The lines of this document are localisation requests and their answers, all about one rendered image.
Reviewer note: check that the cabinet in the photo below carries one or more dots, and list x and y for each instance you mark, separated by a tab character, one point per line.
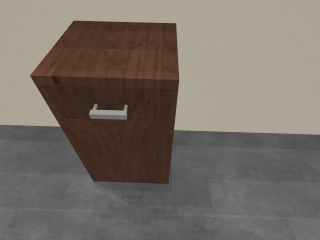
110	53

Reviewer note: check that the handle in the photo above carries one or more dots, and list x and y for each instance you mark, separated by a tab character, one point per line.
108	114

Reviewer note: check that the drawer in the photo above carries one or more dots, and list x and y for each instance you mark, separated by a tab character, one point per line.
146	104

